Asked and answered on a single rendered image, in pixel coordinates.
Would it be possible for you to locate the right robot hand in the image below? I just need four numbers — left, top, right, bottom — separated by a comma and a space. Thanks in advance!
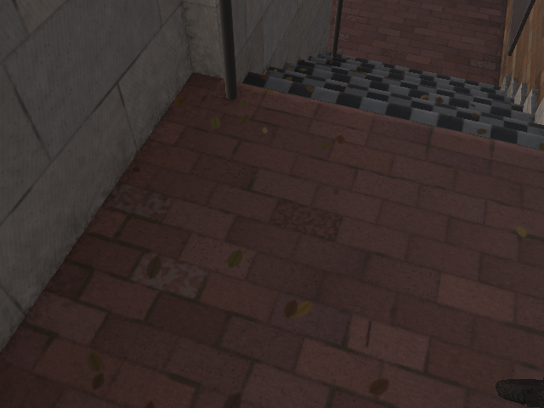
496, 377, 544, 408

